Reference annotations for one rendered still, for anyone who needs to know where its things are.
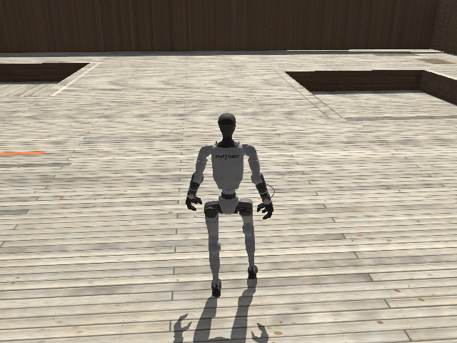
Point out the left robot forearm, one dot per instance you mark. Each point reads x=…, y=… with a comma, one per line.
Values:
x=193, y=188

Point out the robot left upper arm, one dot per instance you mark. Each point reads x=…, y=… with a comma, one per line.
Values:
x=204, y=152

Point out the robot right upper arm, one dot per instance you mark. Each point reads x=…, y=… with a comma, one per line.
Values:
x=253, y=161

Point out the robot head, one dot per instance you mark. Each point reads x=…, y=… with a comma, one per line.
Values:
x=227, y=124

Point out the right robot hand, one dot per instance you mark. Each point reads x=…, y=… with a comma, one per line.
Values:
x=268, y=208

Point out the left robot hand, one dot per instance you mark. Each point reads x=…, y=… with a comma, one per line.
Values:
x=195, y=200

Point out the right robot foot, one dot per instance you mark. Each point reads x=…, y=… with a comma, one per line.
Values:
x=252, y=272

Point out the right robot forearm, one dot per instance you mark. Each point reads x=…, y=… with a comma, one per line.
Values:
x=263, y=191

